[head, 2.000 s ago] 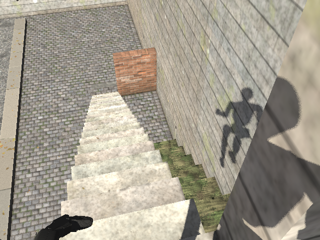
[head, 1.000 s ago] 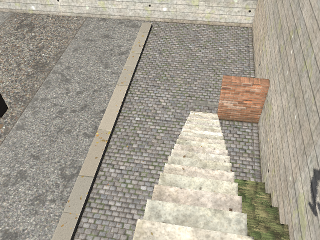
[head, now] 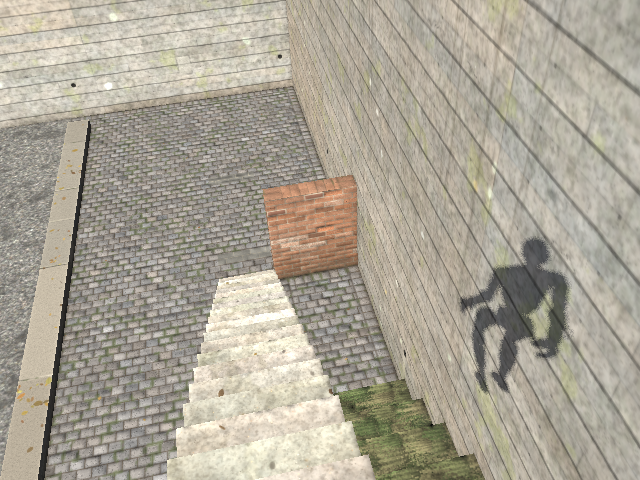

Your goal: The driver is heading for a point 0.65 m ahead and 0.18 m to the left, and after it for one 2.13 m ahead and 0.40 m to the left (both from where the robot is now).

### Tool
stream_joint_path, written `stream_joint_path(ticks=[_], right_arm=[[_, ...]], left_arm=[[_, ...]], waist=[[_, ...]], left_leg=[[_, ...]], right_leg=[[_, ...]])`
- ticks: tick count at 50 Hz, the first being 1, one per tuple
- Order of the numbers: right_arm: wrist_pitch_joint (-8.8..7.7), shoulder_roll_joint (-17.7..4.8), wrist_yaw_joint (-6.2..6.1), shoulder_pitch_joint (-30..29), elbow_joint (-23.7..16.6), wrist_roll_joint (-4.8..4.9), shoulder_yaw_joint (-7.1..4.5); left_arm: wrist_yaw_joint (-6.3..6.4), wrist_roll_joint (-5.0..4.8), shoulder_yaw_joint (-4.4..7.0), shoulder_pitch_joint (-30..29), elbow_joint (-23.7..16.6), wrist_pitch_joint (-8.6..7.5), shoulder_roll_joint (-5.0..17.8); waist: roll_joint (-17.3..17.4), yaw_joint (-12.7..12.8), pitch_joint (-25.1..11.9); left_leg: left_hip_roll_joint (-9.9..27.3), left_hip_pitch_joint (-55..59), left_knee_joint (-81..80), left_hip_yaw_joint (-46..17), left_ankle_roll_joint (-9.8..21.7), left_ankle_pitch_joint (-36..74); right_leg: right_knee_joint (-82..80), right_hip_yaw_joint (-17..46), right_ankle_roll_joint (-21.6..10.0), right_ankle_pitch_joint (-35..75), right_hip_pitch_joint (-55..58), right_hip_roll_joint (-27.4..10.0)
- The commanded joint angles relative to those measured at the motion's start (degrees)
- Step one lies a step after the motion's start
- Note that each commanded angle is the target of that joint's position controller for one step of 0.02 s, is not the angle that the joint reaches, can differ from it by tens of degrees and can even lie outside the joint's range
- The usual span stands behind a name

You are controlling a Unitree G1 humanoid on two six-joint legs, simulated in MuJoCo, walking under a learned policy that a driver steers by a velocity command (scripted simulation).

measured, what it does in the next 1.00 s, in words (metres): goes down, turning left: left foot 0.20 m lower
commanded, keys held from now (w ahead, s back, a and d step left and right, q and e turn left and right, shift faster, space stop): w+q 0.82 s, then w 0.06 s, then w+e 0.04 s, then e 0.08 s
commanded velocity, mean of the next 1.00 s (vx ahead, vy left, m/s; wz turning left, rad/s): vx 0.49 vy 0.00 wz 0.44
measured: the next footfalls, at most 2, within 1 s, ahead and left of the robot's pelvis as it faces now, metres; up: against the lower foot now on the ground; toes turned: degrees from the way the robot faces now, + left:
left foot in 0.74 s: +0.33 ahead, +0.20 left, -0.20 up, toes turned +22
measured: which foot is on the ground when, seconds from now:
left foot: down 0.00-0.00, up 0.02-0.72, down 0.74-1.00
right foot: down 0.00-0.72, up 0.74-1.00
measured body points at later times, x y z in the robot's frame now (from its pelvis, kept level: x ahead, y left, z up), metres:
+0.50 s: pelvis +0.18 -0.01 -0.08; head +0.16 -0.01 +0.37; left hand -0.05 +0.11 -0.21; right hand +0.37 -0.16 -0.19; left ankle +0.38 +0.23 -0.72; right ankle +0.09 -0.11 -0.79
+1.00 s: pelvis +0.48 +0.14 -0.33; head +0.50 +0.15 +0.12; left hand +0.37 +0.45 -0.44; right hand +0.50 -0.11 -0.47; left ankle +0.30 +0.18 -0.98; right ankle +0.63 +0.11 -1.03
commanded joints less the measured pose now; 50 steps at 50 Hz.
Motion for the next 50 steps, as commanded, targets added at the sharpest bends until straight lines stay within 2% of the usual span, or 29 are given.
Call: stream_joint_path(ticks=[1, 2, 3, 4, 6, 7, 8, 9, 11, 12, 13, 18, 20, 23, 27, 31, 32, 34, 36, 37, 38, 39, 41, 42, 44, 45, 47, 49, 50], right_arm=[[-1.64, -18.7, 6.23, -1.0, -2.3, -1.64, -5.17], [-2.03, -8.5, 7.11, 11.2, -3.7, 1.66, -3.71], [-1.73, -7.3, 6.68, 12.6, -6.3, 1.96, -1.95], [-2.32, -8.7, 5.48, 4.8, -8.6, 2.19, -1.46], [-3.56, -6.5, 2.22, -1.6, -7.3, 0.69, 0.07], [-3.19, -4.0, 2.55, -4.1, -7.7, -1.0, 0.72], [-2.37, -4.3, 3.18, -4.4, -7.7, -1.47, 0.37], [-1.81, -6.1, 4.32, -5.8, -7.6, -1.66, -0.32], [-0.5, -4.6, 6.36, -4.9, -6.8, -1.52, 0.35], [-0.61, -4.2, 6.75, -3.5, -7.7, -1.8, 1.37], [-0.6, -4.2, 6.47, -5.8, -8.4, -1.63, 1.6], [-0.24, -6.3, 4.53, -15.9, -13.0, -2.27, 1.99], [0.03, -4.4, 5.09, -16.3, -13.3, -2.66, 3.03], [1.38, -5.2, 5.8, -19.8, -13.8, -2.05, 2.21], [1.88, -2.7, 6.86, -26.5, -17.1, -3.31, 2.14], [2.36, -5.9, 7.19, -29.7, -15.4, -4.87, 0.33], [4.09, -8.4, 4.2, -22.2, -10.4, 15.94, -4.17], [5.19, -7.9, 3.36, -12.6, -7.0, 13.41, -5.21], [4.1, -8.1, 3.55, -3.1, -4.9, 10.71, -6.43], [1.78, -11.6, 4.08, 1.1, -2.5, 8.41, -5.99], [1.66, -14.9, 2.57, 11.0, 0.8, 8.59, -5.19], [2.87, -13.8, 1.19, 14.8, 0.5, 10.83, -4.92], [3.94, -17.8, -0.12, 12.7, 1.1, 9.18, -6.1], [3.65, -17.4, 1.55, 7.0, 0.1, 7.78, -5.95], [2.6, -9.5, 2.16, -7.1, -3.7, 7.34, -3.84], [2.7, -9.0, 1.86, -6.6, -2.1, 7.17, -3.84], [-0.87, -3.8, 0.12, -12.3, -5.3, 10.03, -1.42], [-0.43, -8.4, -0.93, -12.3, -4.2, 10.42, -1.64], [0.23, -8.7, -1.57, -14.3, -5.0, 10.54, -1.07]], left_arm=[[-2.51, 5.73, 0.0, 35.5, 9.3, -0.82, 5.3], [-4.15, 2.32, 1.18, 29.9, 6.9, -1.48, 14.8], [-4.49, 1.66, 1.84, 20.9, 4.5, -1.85, 18.3], [-3.28, 1.25, 1.23, 17.8, 5.8, -2.61, 14.8], [-2.49, 3.87, -4.35, 13.4, 4.7, -3.24, -0.3], [-0.84, 5.67, -5.77, 13.7, 6.3, -4.04, -4.2], [0.93, 4.7, -6.14, 14.1, 7.0, -5.18, -5.0], [2.79, 4.06, -6.56, 13.0, 6.4, -6.27, -5.1], [3.96, 7.18, -6.29, 17.1, 10.0, -7.18, -1.0], [5.34, 6.6, -6.62, 19.2, 10.4, -7.98, -2.4], [5.56, 5.36, -7.32, 24.3, 11.7, -8.47, -3.1], [4.74, 5.35, -8.96, 23.7, 12.5, -8.44, -3.9], [5.3, 5.82, -9.22, 27.7, 13.9, -7.84, -3.8], [6.94, 4.23, -10.46, 29.3, 12.5, -9.19, -5.3], [6.52, 3.45, -12.01, 27.0, 10.3, -9.55, -7.0], [6.0, 0.26, -9.58, 26.4, 11.8, -8.69, 0.4], [4.78, -10.29, -7.33, 20.8, 8.8, -2.58, 0.7], [4.26, -9.41, -8.03, 21.1, 8.0, 2.25, 1.4], [3.31, -12.0, -7.82, 17.2, 6.9, 1.86, 2.7], [5.11, -12.09, -7.14, 12.9, 4.0, 0.15, 4.7], [7.4, -12.14, -4.9, 16.0, 1.7, -0.65, 7.0], [6.63, -10.53, -5.0, 11.1, -1.3, -0.83, 8.5], [4.28, -6.83, -2.86, 4.5, -3.2, -0.13, 7.9], [3.65, -7.6, -2.42, 9.1, -2.4, 0.44, 6.0], [3.86, -10.06, -2.37, 13.6, 2.3, 2.64, 3.9], [3.77, -9.94, -2.07, 24.9, 9.4, 2.66, 1.0], [2.66, -11.24, 0.13, 18.9, 8.8, 0.01, 4.4], [3.07, -11.91, -0.39, 17.2, 9.3, 0.48, -1.0], [3.21, -11.99, 0.63, 22.8, 10.2, 1.52, 1.3]], waist=[[-21.0, 19.2, 1.9], [-15.4, 6.2, -10.8], [-13.8, 5.1, -9.2], [-13.0, 9.2, 1.0], [6.3, 6.9, 8.3], [4.5, 4.6, 12.2], [3.0, 5.3, 12.1], [1.3, 6.3, 12.2], [-4.7, 5.3, 10.0], [-1.4, 5.5, 10.2], [0.1, 7.3, 10.7], [0.4, 5.9, 14.2], [2.4, 7.1, 14.8], [2.1, 8.5, 14.6], [1.6, 8.6, 12.3], [0.7, 9.9, 12.2], [-5.6, 14.5, 16.9], [-7.0, 11.1, 7.6], [2.2, 4.0, 1.6], [21.6, -0.6, 5.8], [37.8, -0.7, -0.6], [31.3, -6.3, -5.6], [14.1, -5.0, -5.0], [13.3, 1.5, -4.6], [1.1, 8.3, 6.4], [1.9, 10.8, 2.7], [-1.1, 11.0, 2.3], [3.1, 10.0, -2.1], [4.9, 12.8, -2.2]], left_leg=[[-10.0, -35.6, 39.8, -10.3, 3.3, 0.2], [-5.5, -39.5, 38.6, -10.9, 4.8, 6.8], [-1.1, -52.9, 46.1, -8.5, 3.3, 6.8], [4.4, -68.9, 50.2, -10.4, 2.3, 13.5], [11.4, -59.8, 32.8, -13.5, 4.4, 37.7], [14.2, -58.6, 21.9, -13.5, 5.1, 45.5], [13.3, -53.5, 11.1, -10.6, 5.7, 50.3], [12.2, -46.8, -3.6, -7.4, 5.0, 59.6], [12.8, -43.8, -0.4, -6.9, 3.5, 66.4], [12.9, -49.9, -14.3, -11.8, 3.0, 76.1], [12.3, -48.4, -23.1, -9.5, 2.4, 83.3], [10.8, -39.2, -28.9, -8.3, 2.2, 80.2], [11.7, -41.3, -27.7, -8.2, 2.2, 75.0], [12.0, -44.2, -31.8, -10.0, 1.5, 78.3], [13.0, -23.6, -32.6, -0.8, 2.4, 76.8], [11.6, -18.5, -43.0, 3.1, 1.2, 63.9], [7.5, -23.4, -51.8, 1.5, 2.5, 69.9], [9.3, -5.7, -55.5, -0.1, 4.4, 67.4], [10.3, 19.0, -62.7, -3.1, 4.6, 78.0], [11.4, 30.5, -65.9, -3.5, 3.8, 113.8], [16.5, 55.1, -37.0, -4.9, 5.7, 157.2], [16.7, 58.6, -34.7, -4.5, 6.1, 138.5], [17.0, 42.3, -39.0, -11.7, 7.8, 85.5], [21.7, 32.1, -39.5, -24.1, 14.0, 76.9], [22.0, -9.1, -42.7, -19.8, 16.3, 71.3], [18.0, -16.3, -38.7, -15.0, 15.9, 75.5], [7.9, -31.1, -31.9, -1.9, 7.1, 40.0], [8.8, -29.0, -22.3, 1.5, 5.0, 36.6], [10.0, -26.6, -11.9, 4.3, 3.8, 40.6]], right_leg=[[10.6, 1.3, -1.4, 9.6, 37.0, -6.4], [19.0, 9.7, -5.9, 23.1, 42.0, -14.8], [12.8, 24.3, -17.3, 5.1, 41.4, -23.9], [4.7, 37.6, -18.7, -35.5, 34.5, -27.8], [-0.7, 26.5, -13.1, -43.1, 9.8, -20.8], [-0.8, 21.3, -10.5, -41.3, 2.3, -16.3], [-2.9, 13.8, -8.0, -46.2, -3.8, -12.6], [-4.8, 7.4, -7.3, -49.4, -9.8, -9.6], [-3.2, 8.2, -6.2, -44.4, -10.7, -9.5], [0.2, 7.0, -6.0, -39.8, -2.0, -10.0], [-1.0, 4.0, -5.3, -40.0, 0.5, -10.8], [-4.4, 2.3, -5.0, -36.4, 4.4, -12.3], [-3.6, 1.1, -7.4, -37.6, 11.1, -13.2], [1.7, -1.9, -6.9, -31.3, 19.4, -13.3], [6.9, -10.5, -4.7, -30.6, 7.2, -9.0], [15.6, -10.5, -0.6, -27.4, 12.4, -9.8], [26.2, -13.0, 2.3, -15.5, 14.5, -6.0], [42.7, -11.3, 1.5, -4.5, 15.3, -9.5], [67.9, -12.3, 3.5, -15.1, 0.0, -6.1], [88.5, -17.2, 3.5, -64.3, -19.6, 3.7], [102.5, -11.5, 5.1, -81.4, -44.9, 6.4], [91.5, -6.7, 4.0, -72.8, -51.6, 2.7], [71.8, -3.7, 2.7, -53.8, -50.8, -2.7], [67.5, -0.8, 3.7, -47.2, -46.7, -4.3], [42.7, -1.5, 9.8, -37.2, -21.1, -3.0], [48.0, -6.4, 11.0, -26.1, -5.6, 0.9], [23.6, -4.9, 9.7, 10.2, 14.1, 3.6], [22.4, -7.0, 10.8, 16.1, 27.2, 8.7], [20.2, -7.4, 9.8, 14.0, 29.1, 8.4]])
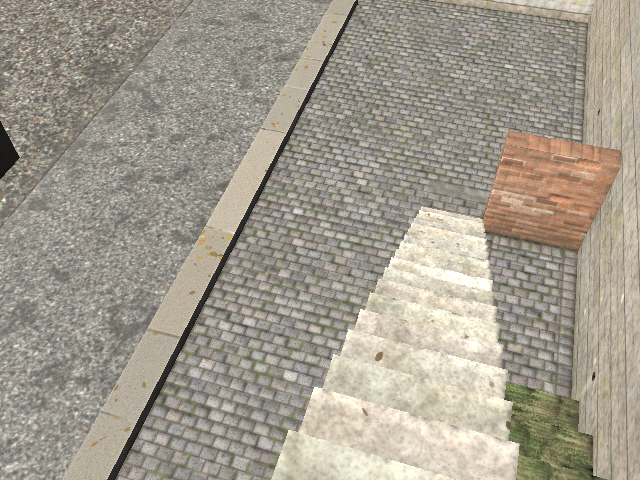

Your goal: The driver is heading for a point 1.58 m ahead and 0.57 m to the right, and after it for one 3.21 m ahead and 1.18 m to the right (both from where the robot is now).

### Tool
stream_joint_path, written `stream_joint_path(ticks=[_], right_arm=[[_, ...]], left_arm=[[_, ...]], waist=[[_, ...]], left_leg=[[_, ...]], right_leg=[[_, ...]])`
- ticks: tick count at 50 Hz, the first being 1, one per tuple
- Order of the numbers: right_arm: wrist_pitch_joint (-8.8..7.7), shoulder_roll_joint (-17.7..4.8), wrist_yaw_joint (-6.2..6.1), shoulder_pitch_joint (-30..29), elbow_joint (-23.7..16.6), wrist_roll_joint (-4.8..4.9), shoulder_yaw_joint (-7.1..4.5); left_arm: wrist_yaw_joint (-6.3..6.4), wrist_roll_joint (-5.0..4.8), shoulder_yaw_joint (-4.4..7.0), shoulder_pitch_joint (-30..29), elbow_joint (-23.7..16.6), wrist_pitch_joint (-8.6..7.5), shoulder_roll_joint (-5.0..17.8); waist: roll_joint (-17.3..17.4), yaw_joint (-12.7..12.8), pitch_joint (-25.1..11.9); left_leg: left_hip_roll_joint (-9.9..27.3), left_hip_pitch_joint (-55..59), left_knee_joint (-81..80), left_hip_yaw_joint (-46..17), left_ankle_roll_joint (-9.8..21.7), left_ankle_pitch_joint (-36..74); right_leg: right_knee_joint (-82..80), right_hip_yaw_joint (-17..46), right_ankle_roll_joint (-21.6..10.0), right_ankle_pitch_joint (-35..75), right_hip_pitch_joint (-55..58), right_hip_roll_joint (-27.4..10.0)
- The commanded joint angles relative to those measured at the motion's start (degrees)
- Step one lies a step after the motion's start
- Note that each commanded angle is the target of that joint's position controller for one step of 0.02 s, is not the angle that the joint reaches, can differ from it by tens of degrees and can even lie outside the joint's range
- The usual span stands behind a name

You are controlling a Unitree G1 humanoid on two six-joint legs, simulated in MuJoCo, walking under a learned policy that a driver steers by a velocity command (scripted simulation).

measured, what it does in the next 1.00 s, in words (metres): goes down, turning right: right foot 0.19 m lower, then left foot 0.19 m lower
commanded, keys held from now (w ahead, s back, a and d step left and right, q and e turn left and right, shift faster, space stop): e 0.90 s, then no key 0.10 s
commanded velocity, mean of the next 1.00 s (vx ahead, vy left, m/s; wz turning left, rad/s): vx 0.09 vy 0.00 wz -0.43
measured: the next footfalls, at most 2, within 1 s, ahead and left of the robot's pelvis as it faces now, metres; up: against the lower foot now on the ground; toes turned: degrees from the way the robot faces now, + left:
right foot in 0.06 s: +0.10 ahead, -0.07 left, -0.19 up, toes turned +2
left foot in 0.56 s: +0.41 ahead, +0.10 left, -0.39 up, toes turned -22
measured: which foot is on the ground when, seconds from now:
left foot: down 0.00-0.04, up 0.06-0.54, down 0.56-1.00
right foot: up 0.00-0.04, down 0.06-0.56, up 0.58-0.96, down 0.98-1.00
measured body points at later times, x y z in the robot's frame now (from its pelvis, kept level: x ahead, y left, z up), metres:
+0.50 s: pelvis +0.24 +0.01 -0.21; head +0.22 +0.00 +0.24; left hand +0.33 +0.24 -0.35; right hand +0.34 -0.31 -0.31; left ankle +0.41 +0.10 -0.94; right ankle +0.06 -0.07 -0.85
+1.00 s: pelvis +0.32 -0.04 -0.33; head +0.30 -0.02 +0.12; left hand +0.55 +0.08 -0.44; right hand +0.14 -0.20 -0.48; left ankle +0.38 +0.12 -1.05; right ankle +0.28 -0.16 -1.04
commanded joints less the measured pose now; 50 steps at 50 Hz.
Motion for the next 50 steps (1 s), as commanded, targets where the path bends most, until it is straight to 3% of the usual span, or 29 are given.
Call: stream_joint_path(ticks=[1, 3, 4, 5, 6, 8, 9, 11, 14, 17, 19, 24, 25, 26, 27, 28, 29, 30, 31, 32, 33, 34, 37, 39, 42, 43, 46, 47, 50], right_arm=[[-0.7, -7.1, -2.11, -20.3, -8.4, 1.76, 0.78], [0.0, -2.4, -5.25, -22.6, -13.6, 5.42, 3.15], [0.99, -3.0, -6.63, -15.1, -17.2, 2.93, 1.82], [0.92, -4.9, -6.36, -4.0, -17.9, 1.4, 0.67], [2.21, -4.6, -5.55, -12.4, -20.7, -1.26, 1.51], [2.76, -7.3, -3.8, -5.1, -15.7, -4.98, -0.14], [3.22, -10.4, -4.08, -3.5, -14.8, -2.9, -1.14], [4.02, -7.1, -5.21, -0.8, -10.6, 0.57, -1.54], [1.99, -12.6, -6.15, -18.3, -13.8, -0.81, -3.01], [1.12, -8.4, -2.74, -29.2, -13.5, -1.56, -2.06], [1.17, -9.1, -1.0, -32.1, -15.2, -2.62, -2.67], [4.03, -10.7, -0.35, -19.5, -14.9, -2.58, -6.63], [2.37, -9.6, 0.63, -10.1, -10.6, -3.16, -6.74], [-0.11, 0.4, 4.22, 4.5, -3.2, -23.93, 1.32], [-2.03, -5.2, 2.99, 13.2, 0.0, -20.04, -2.66], [-3.03, -7.6, 3.31, 18.5, 0.0, -16.43, -3.38], [-3.82, -16.0, 4.69, 14.2, -5.4, -12.15, -3.91], [-3.99, -19.6, 5.1, 11.7, -5.5, -12.66, -4.79], [-5.16, -17.4, 2.74, 1.4, -9.2, -13.14, -4.03], [-4.91, -13.7, 1.27, -5.4, -10.7, -11.94, -2.49], [-4.74, -6.5, -0.43, -5.7, -10.1, -11.23, 0.16], [-5.13, -1.4, -2.84, -0.9, -6.7, -11.95, 1.88], [-7.0, -6.9, -4.71, -3.8, -5.8, -14.56, 1.41], [-7.5, -8.2, -4.97, -0.7, -4.1, -17.18, 1.08], [-9.44, -4.7, -5.43, 4.6, -2.1, -16.3, 2.55], [-5.56, -14.6, 1.75, -7.8, -4.1, -3.44, -1.63], [-0.07, -14.6, 7.59, -11.9, -5.2, -2.96, -2.46], [1.29, -14.1, 8.22, -10.6, -3.6, -0.6, -2.94], [5.27, -10.0, 4.81, 3.4, 1.1, -3.39, -2.7]], left_arm=[[-0.24, -0.01, 1.56, 33.9, 11.8, 2.42, -1.3], [-2.42, 3.05, 0.3, 34.9, 11.4, 1.43, -2.9], [-3.2, 2.53, -3.78, 28.8, 10.6, 0.54, -3.2], [-4.76, 0.4, -4.34, 30.7, 12.3, 1.48, -0.5], [-4.94, -0.88, -4.42, 26.3, 9.0, 2.29, -1.1], [-5.08, 3.09, -4.27, 15.7, 4.9, 1.81, 1.7], [-4.04, 4.73, -5.19, 11.9, 1.5, 1.05, -0.5], [-2.61, 7.12, -4.07, 13.1, 2.2, -0.19, 0.7], [1.82, 2.4, -4.07, 7.8, -3.7, 0.98, -3.7], [4.09, 3.75, -2.71, 12.0, -6.1, 2.85, -1.6], [4.79, 4.57, -5.08, 12.4, -7.2, 2.08, -9.2], [6.9, 3.86, -7.98, 6.3, -10.6, 3.45, -10.1], [7.08, 6.26, -6.78, 3.1, -9.0, 6.05, -6.1], [2.73, 16.28, -8.16, 7.7, -16.6, 0.7, -6.5], [-0.34, 13.28, -6.17, -0.8, -18.4, -0.01, 2.9], [-4.7, 13.06, -5.55, -0.6, -19.2, 1.21, 1.3], [-5.96, 7.78, -5.47, 7.0, -21.7, 0.47, -5.8], [-6.46, 6.77, -5.17, 14.4, -23.9, 1.2, -6.8], [-6.91, 7.36, -6.35, 8.3, -26.0, 2.24, -6.8], [-6.2, 7.64, -8.24, 4.5, -28.1, 2.4, -9.0], [-5.49, 9.42, -8.73, -0.9, -27.7, 1.62, -9.0], [-5.75, 12.66, -9.49, 4.9, -24.1, 2.17, -10.8], [-10.15, 9.66, -9.66, 9.5, -20.0, 1.75, -11.0], [-8.55, 8.65, -9.28, 2.4, -23.6, 2.8, -9.4], [-5.15, 10.06, -8.89, -0.7, -27.1, 4.65, -9.8], [1.19, -3.6, -4.86, -1.5, -22.1, 6.95, -4.2], [5.38, 1.61, -4.83, 2.8, -19.9, 8.7, -4.5], [5.06, 1.85, -5.21, 1.0, -21.7, 8.72, -4.2], [2.01, 4.0, -4.94, 5.5, -21.5, 5.6, -4.9]], waist=[[8.5, 17.5, -8.7], [-5.2, 20.1, 6.9], [-19.6, 10.5, 10.3], [-30.9, 5.2, 8.8], [-11.7, 5.9, 11.0], [1.3, -0.3, 4.4], [5.7, -2.3, 5.2], [-0.1, -1.4, -0.7], [6.8, 3.8, -2.1], [5.3, 9.9, -3.9], [5.6, 10.2, -0.6], [-2.1, 9.7, 1.9], [-9.2, 6.9, -3.4], [8.6, 4.7, 0.9], [6.1, -2.3, 0.6], [14.5, -4.5, -11.3], [20.0, 0.4, -21.0], [17.9, 3.3, -25.7], [6.9, 3.7, -18.8], [6.5, 3.1, -13.5], [-3.5, 3.0, -6.4], [-2.2, 3.4, -0.2], [3.6, 3.6, 5.2], [4.3, 0.9, 5.2], [8.2, 0.1, 2.2], [1.0, 1.4, -8.5], [19.9, 3.0, -6.0], [21.3, 2.9, -1.7], [10.8, 0.9, 0.9]], left_leg=[[8.4, -27.1, 16.0, 4.4, 1.1, 42.2], [-1.1, -36.3, 60.8, 11.4, -0.5, 8.2], [-4.1, -48.2, 75.2, 8.2, 1.4, -14.2], [-0.4, -50.1, 68.8, 1.1, 2.3, -13.4], [3.1, -60.9, 61.6, 6.1, 3.1, -4.7], [6.5, -49.7, 44.5, 0.0, 3.5, 14.7], [5.9, -41.0, 27.1, -2.4, -0.1, 22.6], [6.0, -16.5, 14.3, -8.2, -3.3, 34.3], [5.6, -34.9, 0.4, -9.9, -2.1, 45.5], [5.5, -44.3, -6.2, -9.7, -1.0, 42.8], [3.2, -26.5, -31.7, -9.0, -1.8, 63.3], [4.6, -7.2, -46.2, -11.9, -1.9, 67.9], [3.7, 4.1, -32.1, -12.2, -2.1, 70.6], [9.2, 4.5, -58.8, -9.2, -2.2, 76.5], [9.0, 23.1, -61.3, 3.7, -1.7, 83.2], [16.1, 54.4, -41.1, -4.7, 2.6, 82.7], [24.2, 56.6, -19.5, -13.0, 15.8, 120.6], [36.4, 53.6, -17.0, -26.0, 32.5, 132.1], [40.9, 40.6, -23.5, -29.1, 32.2, 106.6], [42.6, 29.6, -31.8, -33.0, 30.4, 85.0], [36.7, 17.0, -38.3, -25.8, 23.8, 79.3], [28.1, 1.4, -39.4, -15.0, 16.8, 63.7], [12.1, -30.5, -43.0, -2.0, 9.4, 21.8], [16.6, -25.2, -43.6, -7.4, 9.8, 16.5], [28.5, 0.0, -35.9, -14.2, 13.0, 42.0], [24.0, -9.6, -39.1, -10.7, 9.9, 49.9], [16.3, -13.6, -39.0, 3.8, 4.3, 55.0], [15.2, -2.0, -32.6, 4.5, 4.0, 60.5], [15.9, 0.2, -19.3, 2.7, 2.2, 54.6]], right_leg=[[-1.4, -3.6, -1.1, 11.9, 49.7, 2.7], [-34.2, 6.3, -6.8, 17.5, 47.4, -5.3], [-16.7, 11.7, 0.0, 67.7, 46.4, -9.3], [-7.7, 16.5, -0.7, 86.3, 41.5, -11.8], [-6.9, 16.0, -1.7, 57.7, 37.1, -7.4], [-7.8, 23.8, -9.0, 33.2, 17.8, -8.0], [-9.5, 23.8, -10.9, 35.8, 10.7, -8.8], [-14.2, 32.1, -16.1, 32.1, 1.1, -12.7], [-6.5, 31.5, -15.0, 17.5, 25.7, -6.8], [-0.5, 34.8, -14.9, 10.6, 40.1, -5.4], [3.2, 26.2, -14.3, -14.3, 24.6, 3.6], [11.6, 24.4, -15.5, -14.2, 12.4, 5.9], [18.8, 25.9, -14.7, -9.0, 6.2, 6.0], [35.3, 16.5, -0.2, -40.7, 13.0, 13.2], [42.2, 7.3, 1.9, -45.7, -1.2, 15.3], [61.6, 8.7, 3.8, -70.8, -27.5, 20.4], [77.9, 6.0, 3.2, -79.3, -34.2, 18.7], [88.5, 6.2, 4.1, -82.2, -40.0, 14.9], [83.6, 6.6, 3.3, -77.2, -45.5, 4.5], [80.0, 10.2, 2.3, -70.9, -48.2, -2.0], [71.4, 8.3, 2.1, -60.9, -42.4, -5.2], [60.3, 7.1, 1.2, -42.2, -34.4, -7.1], [53.7, -2.9, 1.5, -16.6, -14.0, -5.1], [46.2, -1.5, -0.2, -12.1, -19.4, -7.3], [46.0, 5.5, -3.6, -16.1, -38.0, -9.9], [27.0, 4.4, -2.1, -22.8, -5.2, -7.3], [21.9, -6.7, -0.1, -26.2, 18.6, 1.2], [8.6, -5.3, -1.0, -35.9, 9.3, 0.3], [-25.2, 0.8, -4.6, -19.4, 21.4, -3.5]])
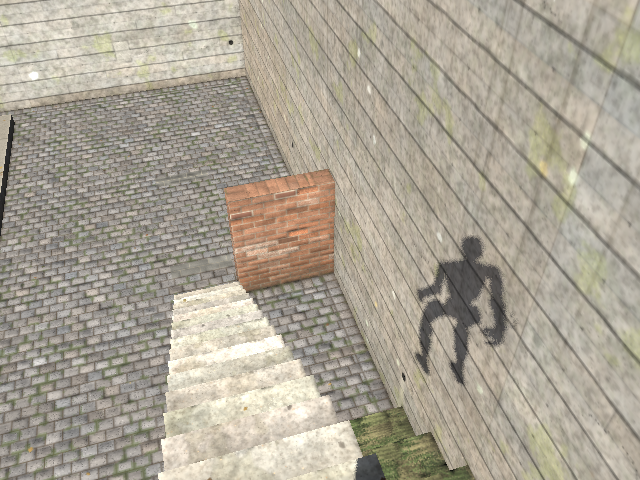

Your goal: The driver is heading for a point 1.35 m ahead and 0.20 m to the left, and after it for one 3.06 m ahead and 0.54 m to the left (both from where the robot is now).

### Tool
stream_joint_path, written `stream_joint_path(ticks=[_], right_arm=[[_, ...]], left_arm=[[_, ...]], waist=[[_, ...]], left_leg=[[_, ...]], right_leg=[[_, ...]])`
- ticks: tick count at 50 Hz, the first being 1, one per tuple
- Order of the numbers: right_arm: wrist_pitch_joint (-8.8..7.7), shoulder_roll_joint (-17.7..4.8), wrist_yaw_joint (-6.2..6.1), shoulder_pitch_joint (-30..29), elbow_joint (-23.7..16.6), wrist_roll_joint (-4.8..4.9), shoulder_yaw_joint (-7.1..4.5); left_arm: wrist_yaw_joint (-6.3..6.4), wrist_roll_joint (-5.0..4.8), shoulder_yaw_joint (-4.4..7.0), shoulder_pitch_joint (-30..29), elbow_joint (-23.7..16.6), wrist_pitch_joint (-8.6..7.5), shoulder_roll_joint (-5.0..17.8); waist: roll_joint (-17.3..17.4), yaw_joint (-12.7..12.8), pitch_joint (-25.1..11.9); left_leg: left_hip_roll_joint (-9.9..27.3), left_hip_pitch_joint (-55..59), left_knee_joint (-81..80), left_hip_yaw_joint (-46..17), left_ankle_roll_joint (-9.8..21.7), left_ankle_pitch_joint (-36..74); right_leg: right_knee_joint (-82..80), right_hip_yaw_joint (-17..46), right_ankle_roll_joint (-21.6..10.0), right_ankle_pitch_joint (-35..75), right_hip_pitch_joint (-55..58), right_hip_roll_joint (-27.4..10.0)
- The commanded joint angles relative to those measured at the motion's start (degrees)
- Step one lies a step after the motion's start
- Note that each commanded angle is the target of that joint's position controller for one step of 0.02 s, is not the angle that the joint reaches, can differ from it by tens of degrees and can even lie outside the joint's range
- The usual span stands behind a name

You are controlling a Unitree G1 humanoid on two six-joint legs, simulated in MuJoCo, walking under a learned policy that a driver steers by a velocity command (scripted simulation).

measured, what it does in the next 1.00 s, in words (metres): steps on the spot: left foot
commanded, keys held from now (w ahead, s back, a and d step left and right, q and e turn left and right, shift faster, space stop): no key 1.00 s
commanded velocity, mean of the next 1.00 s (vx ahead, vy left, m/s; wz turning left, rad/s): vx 0.00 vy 0.00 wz -0.09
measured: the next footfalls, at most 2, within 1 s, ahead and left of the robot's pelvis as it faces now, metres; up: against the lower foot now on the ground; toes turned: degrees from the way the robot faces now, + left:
left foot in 0.22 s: +0.05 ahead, +0.08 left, +0.00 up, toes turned +1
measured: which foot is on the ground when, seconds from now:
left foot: down 0.00-0.00, up 0.02-0.20, down 0.22-1.00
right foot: down 0.00-1.00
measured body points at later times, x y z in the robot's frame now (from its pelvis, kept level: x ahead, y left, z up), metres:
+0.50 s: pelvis +0.01 -0.03 +0.03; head +0.02 -0.04 +0.48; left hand +0.06 +0.20 -0.11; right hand +0.01 -0.26 -0.13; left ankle +0.01 +0.08 -0.72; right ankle +0.03 -0.13 -0.72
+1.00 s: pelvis +0.04 -0.06 +0.03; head +0.05 -0.06 +0.48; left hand +0.10 +0.18 -0.11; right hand +0.01 -0.30 -0.13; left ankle +0.01 +0.08 -0.72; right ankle +0.03 -0.13 -0.72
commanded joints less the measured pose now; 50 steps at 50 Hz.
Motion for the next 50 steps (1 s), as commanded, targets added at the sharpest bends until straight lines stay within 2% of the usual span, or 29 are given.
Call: stream_joint_path(ticks=[1, 2, 3, 4, 5, 6, 8, 9, 10, 11, 12, 13, 14, 15, 16, 17, 19, 21, 22, 23, 25, 29, 30, 33, 34, 36, 37, 42, 50], right_arm=[[2.93, -2.0, -3.45, 10.7, -1.1, -2.75, -1.04], [3.57, -1.3, -4.84, 2.1, -1.8, -1.65, -0.39], [4.98, -4.3, -5.53, -6.5, -3.9, -1.11, -0.67], [6.1, -5.3, -5.99, -7.9, -4.4, -1.86, -0.79], [6.8, -4.9, -6.15, -6.2, -3.8, -2.53, -0.39], [6.37, -4.7, -5.57, -4.2, -2.1, -2.52, -0.06], [4.6, -3.5, -3.59, -3.0, 0.9, -2.78, 0.76], [3.41, -1.9, -2.8, 0.7, 3.8, -2.99, 1.25], [2.39, -0.6, -2.19, 1.9, 4.3, -2.87, 1.9], [1.62, -0.5, -1.66, 0.7, 4.3, -3.14, 2.58], [0.95, -1.7, -1.26, 0.5, 5.5, -3.46, 2.94], [0.25, -4.0, -1.46, -4.2, 4.7, -2.68, 3.48], [-0.14, -7.5, -1.72, -11.0, 1.6, -2.82, 3.0], [-0.55, -9.7, -2.2, -17.2, -0.3, -2.61, 2.64], [-0.99, -9.7, -2.42, -17.3, 0.2, -2.6, 2.4], [-1.3, -7.7, -2.82, -16.0, 0.9, -2.18, 2.72], [-1.15, -4.2, -4.51, -10.0, 3.5, -0.98, 3.2], [-0.4, -2.8, -5.77, -7.0, 4.7, -1.48, 3.33], [0.06, -2.6, -5.97, -7.2, 5.0, -1.08, 3.09], [0.4, -2.7, -6.18, -7.0, 5.5, -1.49, 2.97], [0.69, -3.1, -6.27, -6.8, 6.2, -1.93, 2.59], [1.38, -3.6, -6.27, -7.5, 6.8, -1.79, 1.94], [1.67, -3.4, -6.26, -7.7, 6.2, -0.99, 2.04], [2.04, -3.4, -6.22, -7.2, 6.5, -1.27, 1.9], [2.17, -3.6, -6.74, -7.0, 6.1, -1.29, 1.77], [2.42, -3.8, -7.17, -6.8, 5.9, -1.31, 1.65], [2.16, -4.9, -7.23, -6.6, 5.8, -1.02, 0.98], [2.34, -4.5, -6.83, -7.0, 6.1, -1.21, 0.22], [2.33, -4.5, -6.78, -5.8, 7.3, -1.41, -0.59]], left_arm=[[-1.31, -1.23, 3.62, 10.5, -0.6, -1.38, 9.8], [-3.02, -1.6, 3.56, 13.9, 1.6, -1.85, 8.7], [-3.81, 0.08, 3.92, 13.3, 2.3, -2.74, 8.3], [-4.14, 1.0, 3.5, 7.9, 2.5, -3.38, 6.8], [-4.08, 1.46, 3.17, 0.9, 1.4, -3.36, 5.6], [-3.92, 1.0, 2.66, -3.8, 1.0, -3.69, 3.6], [-2.73, 0.66, 2.2, -3.3, 2.2, -3.99, 3.1], [-2.03, 0.52, 2.56, -4.3, 3.3, -4.08, 4.2], [-1.56, -0.85, 2.14, -5.2, 3.6, -4.02, 3.4], [-1.37, -1.2, 1.83, -4.9, 3.6, -3.79, 2.9], [-1.6, -0.66, 1.51, -3.3, 3.2, -3.59, 1.8], [-2.27, -0.28, 1.57, 1.5, 3.4, -2.84, 1.9], [-2.71, -0.09, 2.15, 2.1, 4.9, -1.86, 4.4], [-2.74, 1.16, 2.65, 1.3, 5.4, -1.6, 6.2], [-2.82, 2.72, 2.48, 1.3, 5.9, -2.08, 6.1], [-2.22, 3.27, 2.58, 0.5, 6.2, -2.92, 6.7], [-1.24, 2.67, 2.31, 2.1, 8.3, -4.78, 6.2], [-0.78, 1.63, 2.05, 1.8, 9.7, -5.7, 5.2], [-0.64, 1.82, 1.62, 1.0, 9.2, -5.88, 3.9], [-0.53, 2.06, 1.6, 1.3, 9.7, -5.91, 3.7], [-0.5, 2.31, 1.54, 2.0, 10.3, -5.9, 3.8], [0.22, 2.53, 1.58, 2.3, 11.0, -6.34, 4.7], [0.79, 2.02, 1.6, 0.5, 11.0, -5.87, 5.1], [1.61, 2.3, 1.44, 0.2, 11.6, -5.56, 5.6], [1.68, 2.31, 1.05, 0.8, 12.4, -5.68, 4.9], [1.76, 2.16, 0.91, 0.7, 13.1, -5.89, 5.2], [1.78, 2.22, 0.46, 0.4, 13.1, -6.18, 4.5], [1.43, 1.8, 0.13, -0.1, 13.5, -6.62, 5.4], [1.26, 2.29, -0.08, -0.8, 13.8, -6.25, 5.6]], waist=[[-9.4, 0.8, 0.8], [-13.3, 6.3, -1.5], [-10.4, 8.2, 4.2], [-10.0, 5.8, 5.9], [-11.2, 2.8, 6.5], [-11.5, 1.3, 6.7], [-12.0, 1.8, 6.4], [-9.8, 0.1, 5.1], [-8.6, -1.7, 6.6], [-5.5, -0.6, 9.6], [0.7, 2.1, 10.8], [7.3, 6.7, 10.6], [10.1, 7.2, 13.4], [9.5, 9.1, 15.8], [7.6, 9.0, 13.6], [6.7, 8.1, 10.3], [3.9, 6.3, 5.2], [1.6, 4.8, 5.1], [1.2, 4.9, 6.6], [1.0, 4.9, 7.0], [1.6, 5.3, 7.1], [0.9, 6.0, 6.1], [0.8, 5.6, 6.7], [0.4, 5.9, 6.3], [0.8, 5.8, 6.2], [0.4, 5.9, 6.4], [-1.2, 5.3, 6.3], [0.0, 5.6, 6.6], [1.2, 5.3, 6.7]], left_leg=[[3.2, -15.8, 15.4, -1.9, 5.7, -2.2], [-6.6, -22.6, 22.6, -4.7, 2.6, -17.9], [-7.6, -24.6, 24.9, -7.7, 2.9, -14.9], [-7.0, -21.0, 23.2, -8.9, 3.3, -10.5], [-6.0, -15.3, 19.1, -7.5, 2.4, -6.9], [-6.3, -8.3, 13.0, -6.1, 1.6, -4.3], [-7.7, 0.4, 5.3, -4.7, 1.8, 1.1], [-9.0, 10.0, 8.5, -2.3, 0.9, 10.5], [-8.2, 11.8, 3.4, -2.7, 1.3, 11.3], [-6.9, 11.7, -3.8, -4.9, 2.0, 10.9], [-3.7, 12.3, -7.3, -8.4, 2.8, 11.7], [2.0, 2.9, -14.4, -16.8, 6.3, 0.1], [4.4, -9.4, -25.7, -23.9, 8.5, -15.7], [4.6, -14.8, -29.8, -24.1, 8.3, -13.3], [3.4, -12.3, -29.4, -21.5, 7.8, -4.5], [2.1, -6.8, -27.6, -18.9, 7.4, 2.0], [-0.1, 4.9, -23.3, -14.1, 6.7, 11.6], [-0.2, 8.5, -22.1, -12.5, 6.2, 14.3], [0.1, 7.2, -22.8, -12.9, 6.1, 13.7], [0.1, 6.6, -23.0, -12.6, 5.9, 13.9], [0.1, 5.7, -23.6, -12.2, 5.6, 13.5], [-0.1, 5.4, -23.5, -11.6, 5.3, 15.1], [-0.5, 5.5, -24.4, -11.5, 4.6, 15.2], [-0.5, 6.2, -24.8, -11.3, 4.2, 15.8], [-0.3, 6.6, -25.0, -11.2, 4.4, 16.0], [-0.3, 6.4, -25.3, -11.3, 4.4, 16.1], [0.0, 7.0, -25.5, -11.2, 4.3, 16.4], [0.0, 7.7, -25.7, -11.2, 4.1, 17.0], [0.3, 9.0, -26.4, -11.1, 3.7, 17.0]], right_leg=[[-10.4, 16.3, -6.1, 45.9, 24.9, -14.7], [-15.9, 21.7, -13.4, 38.7, 20.2, -14.6], [-20.8, 20.7, -15.3, 27.7, 12.2, -12.7], [-21.7, 17.1, -14.7, 21.1, 5.0, -12.1], [-21.2, 12.0, -13.3, 16.7, -0.5, -9.6], [-20.4, 7.8, -10.6, 8.6, -5.3, -6.2], [-22.4, 7.8, -9.8, -4.8, -8.0, -4.1], [-21.5, 7.2, -10.2, -6.5, -14.3, -3.7], [-19.6, 5.9, -9.7, -10.8, -15.9, -2.7], [-16.7, 5.7, -9.0, -11.9, -16.1, -1.5], [-12.3, 6.3, -8.8, -8.6, -14.9, -0.8], [-16.3, 7.1, -7.9, -7.7, -7.7, 0.2], [-18.4, 6.6, -7.0, -4.0, 2.1, 1.0], [-20.5, 7.3, -6.4, 4.1, 9.7, -0.2], [-22.0, 8.9, -6.4, 7.5, 14.6, -2.1], [-23.6, 9.9, -5.9, 9.0, 16.6, -2.9], [-27.5, 10.4, -5.8, 9.3, 14.9, -4.0], [-29.3, 9.0, -5.6, 9.8, 12.8, -3.2], [-30.0, 8.7, -5.4, 10.1, 12.2, -3.3], [-29.8, 8.3, -5.3, 10.4, 12.5, -3.2], [-29.4, 8.2, -5.3, 10.4, 13.5, -3.6], [-28.7, 7.8, -5.1, 11.7, 14.7, -3.7], [-28.7, 7.6, -4.5, 12.1, 14.3, -3.3], [-28.6, 7.7, -4.4, 13.7, 15.5, -3.4], [-28.3, 7.5, -4.4, 14.5, 16.0, -3.5], [-28.3, 7.4, -4.4, 15.1, 16.6, -3.6], [-27.8, 7.5, -4.1, 16.9, 16.4, -3.5], [-28.0, 7.5, -4.0, 17.9, 16.8, -3.9], [-27.3, 8.1, -4.3, 21.9, 17.2, -4.8]])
